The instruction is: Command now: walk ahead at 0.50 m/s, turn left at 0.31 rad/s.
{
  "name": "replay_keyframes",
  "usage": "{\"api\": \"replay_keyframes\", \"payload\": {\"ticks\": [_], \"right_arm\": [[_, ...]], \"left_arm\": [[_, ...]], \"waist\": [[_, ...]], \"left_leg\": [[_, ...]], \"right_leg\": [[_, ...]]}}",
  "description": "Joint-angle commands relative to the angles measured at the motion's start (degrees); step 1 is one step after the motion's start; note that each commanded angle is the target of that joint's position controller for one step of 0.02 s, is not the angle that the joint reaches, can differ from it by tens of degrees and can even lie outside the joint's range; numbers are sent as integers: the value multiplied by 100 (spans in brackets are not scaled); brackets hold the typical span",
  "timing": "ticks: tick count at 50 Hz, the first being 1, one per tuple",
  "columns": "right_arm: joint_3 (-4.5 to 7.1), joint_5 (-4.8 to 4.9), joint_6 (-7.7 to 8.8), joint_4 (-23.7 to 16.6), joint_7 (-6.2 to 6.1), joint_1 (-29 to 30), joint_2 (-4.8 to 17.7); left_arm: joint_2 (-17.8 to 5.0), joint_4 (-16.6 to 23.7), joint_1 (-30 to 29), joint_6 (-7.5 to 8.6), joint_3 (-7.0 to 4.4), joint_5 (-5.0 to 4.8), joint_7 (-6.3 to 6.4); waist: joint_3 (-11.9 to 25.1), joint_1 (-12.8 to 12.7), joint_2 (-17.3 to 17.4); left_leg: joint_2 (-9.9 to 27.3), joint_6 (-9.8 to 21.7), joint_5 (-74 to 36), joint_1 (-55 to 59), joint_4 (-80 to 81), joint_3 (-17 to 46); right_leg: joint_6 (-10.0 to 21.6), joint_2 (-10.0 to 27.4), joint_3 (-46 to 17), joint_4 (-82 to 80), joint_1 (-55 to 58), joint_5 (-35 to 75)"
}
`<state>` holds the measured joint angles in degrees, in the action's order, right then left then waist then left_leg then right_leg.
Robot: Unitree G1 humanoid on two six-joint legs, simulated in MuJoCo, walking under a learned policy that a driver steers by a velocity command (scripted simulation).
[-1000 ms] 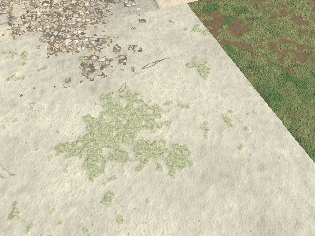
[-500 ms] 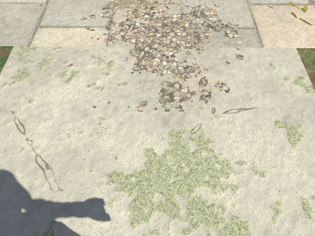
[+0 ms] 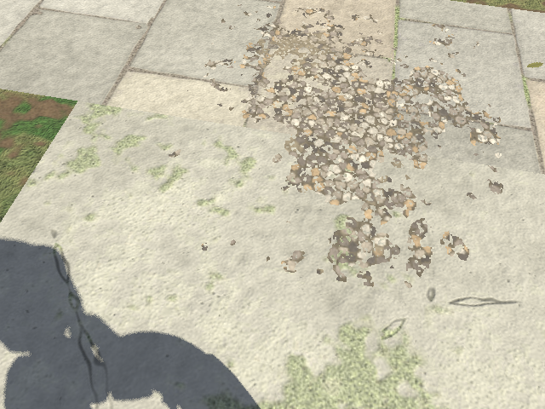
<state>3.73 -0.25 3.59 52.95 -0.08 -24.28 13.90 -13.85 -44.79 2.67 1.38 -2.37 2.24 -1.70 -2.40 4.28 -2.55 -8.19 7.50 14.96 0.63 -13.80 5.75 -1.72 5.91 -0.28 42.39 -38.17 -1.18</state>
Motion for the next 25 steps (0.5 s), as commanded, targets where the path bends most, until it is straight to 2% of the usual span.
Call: {"api": "replay_keyframes", "payload": {"ticks": [1,3,4,5,6,7,8,9,10,11,12,14,17,21,25], "right_arm": [[106,-50,59,-84,-66,-565,728],[107,-84,75,-68,-105,-508,831],[111,-90,89,-84,-120,-356,893],[122,-94,109,-91,-127,-237,971],[130,-121,117,-74,-108,-170,1026],[117,-100,132,-84,-80,-85,1002],[26,-76,159,-262,-59,-221,650],[-17,157,125,-178,-24,-1120,256],[39,-65,86,-120,-62,-637,747],[49,-77,92,-239,-18,-81,732],[13,-80,95,-312,13,169,615],[-18,-177,-10,-321,90,162,480],[-55,-218,-101,-343,166,296,347],[-124,-203,-121,-679,215,1371,293],[-230,-160,-83,-948,234,2258,149]], "left_arm": [[-319,614,-897,136,0,-42,-39],[-406,680,-872,184,-9,-64,-38],[-477,620,-588,208,-33,-69,-20],[-586,489,-144,230,-82,-77,22],[-722,264,573,264,-151,-96,86],[-848,20,1473,320,-214,-55,163],[-1288,-81,2403,342,-309,76,252],[-1668,-198,2356,289,-428,102,187],[-1085,-110,1808,225,-320,-84,119],[-727,-30,1282,233,-229,-137,100],[-543,-68,1117,264,-176,-92,84],[-417,-266,1230,337,-113,-115,111],[-501,-506,1601,461,-123,-174,89],[-553,-707,1982,456,-123,-190,87],[-584,-883,2362,448,-113,-207,99]], "waist": [[-148,191,652],[-195,85,707],[-151,-103,730],[23,-308,783],[379,-612,737],[855,-1055,561],[1670,-1264,-126],[2083,-749,-1580],[1278,-651,-339],[529,-556,62],[256,-481,243],[158,-298,-88],[147,-239,-162],[-156,-431,-111],[-219,-661,-131]], "left_leg": [[1551,430,-3295,318,54,793],[1715,379,-3669,472,-63,836],[1740,286,-4146,435,-236,766],[1724,196,-4949,414,-605,702],[1606,122,-5527,424,-1388,594],[1378,39,-5026,-67,-2512,389],[995,-29,-2950,-1038,-4224,131],[-76,-264,1491,-2833,-5960,-162],[366,-159,1129,-3354,-6236,227],[599,-177,571,-3372,-5998,167],[775,-195,317,-3268,-5742,88],[988,-290,193,-2940,-5331,-42],[1108,-426,39,-3107,-5009,-280],[1373,-631,-710,-3809,-4029,-601],[1250,-710,-1362,-3482,-2683,-854]], "right_leg": [[164,-284,305,-561,-99,215],[353,-380,287,-902,237,-5],[470,-475,292,-1091,684,-209],[579,-656,341,-1178,1291,-478],[699,-844,401,-1334,2061,-653],[862,-618,213,-1593,3267,-451],[1127,728,-1290,-1550,4611,-1072],[1976,1931,-4074,-2371,5625,-1235],[1774,1607,-4029,-2699,4879,-2015],[1650,1391,-2995,-2795,4022,-1847],[1527,1115,-2380,-2931,3543,-1183],[1333,729,-1534,-3110,3053,-348],[1395,615,-1085,-3308,3026,299],[1388,449,-652,-3609,3188,515],[1262,304,-409,-3493,3278,1065]]}}
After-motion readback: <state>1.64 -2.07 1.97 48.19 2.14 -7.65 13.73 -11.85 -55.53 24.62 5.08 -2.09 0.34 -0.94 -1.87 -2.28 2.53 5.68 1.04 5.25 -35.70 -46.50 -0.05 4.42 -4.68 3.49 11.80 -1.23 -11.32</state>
